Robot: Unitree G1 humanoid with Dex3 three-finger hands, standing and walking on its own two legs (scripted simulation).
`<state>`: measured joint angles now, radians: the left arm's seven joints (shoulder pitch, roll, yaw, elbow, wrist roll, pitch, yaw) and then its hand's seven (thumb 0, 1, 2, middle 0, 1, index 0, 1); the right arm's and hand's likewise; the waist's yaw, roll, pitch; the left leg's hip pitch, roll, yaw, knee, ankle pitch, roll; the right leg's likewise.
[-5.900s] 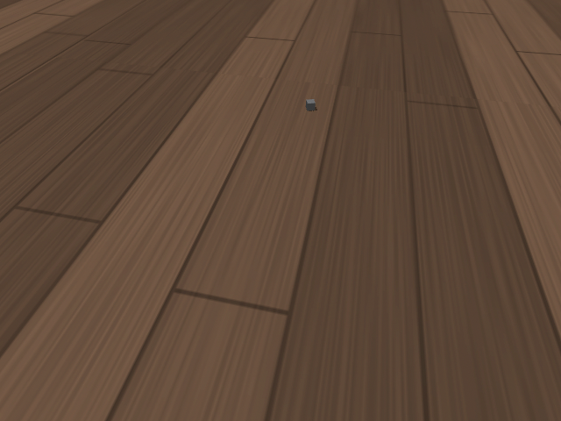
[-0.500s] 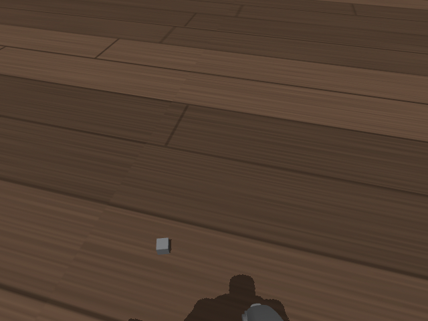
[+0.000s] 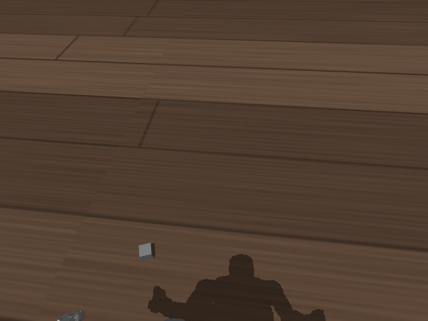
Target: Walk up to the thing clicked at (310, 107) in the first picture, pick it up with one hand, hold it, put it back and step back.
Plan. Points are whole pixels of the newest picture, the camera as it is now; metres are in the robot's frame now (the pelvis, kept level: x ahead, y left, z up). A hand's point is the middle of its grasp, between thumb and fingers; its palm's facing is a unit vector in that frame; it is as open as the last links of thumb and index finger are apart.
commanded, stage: walk up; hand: left
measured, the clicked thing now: (146, 251) +0.54 +0.34 -0.72
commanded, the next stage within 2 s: stand in 1.24 s
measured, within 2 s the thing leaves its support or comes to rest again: neither
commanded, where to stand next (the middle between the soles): +0.12 +0.01 m, yaw +1 degrees
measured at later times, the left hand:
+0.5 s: hand out of the picture +0.09 +0.28 -0.14, palm faces +0.00 -0.93 -0.37, open 7.4 cm
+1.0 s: hand out of the picture +0.10 +0.27 -0.13, palm faces +0.01 -0.93 -0.36, open 7.4 cm
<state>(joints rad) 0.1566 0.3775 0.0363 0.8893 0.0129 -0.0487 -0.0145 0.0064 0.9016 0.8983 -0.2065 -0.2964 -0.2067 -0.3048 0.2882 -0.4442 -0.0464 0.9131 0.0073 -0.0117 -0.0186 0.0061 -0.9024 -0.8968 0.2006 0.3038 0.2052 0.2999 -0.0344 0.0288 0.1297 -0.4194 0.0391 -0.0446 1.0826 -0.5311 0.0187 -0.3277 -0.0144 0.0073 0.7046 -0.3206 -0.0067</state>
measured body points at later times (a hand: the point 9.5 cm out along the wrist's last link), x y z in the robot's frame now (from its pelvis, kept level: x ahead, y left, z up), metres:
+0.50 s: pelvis +0.02 +0.01 +0.01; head +0.05 +0.01 +0.46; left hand +0.09 +0.32 -0.12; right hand +0.13 -0.29 -0.12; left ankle +0.06 +0.14 -0.72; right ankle +0.04 -0.13 -0.72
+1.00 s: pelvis +0.02 +0.01 +0.03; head +0.05 +0.00 +0.47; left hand +0.10 +0.32 -0.10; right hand +0.13 -0.29 -0.11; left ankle +0.06 +0.14 -0.72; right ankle +0.04 -0.13 -0.72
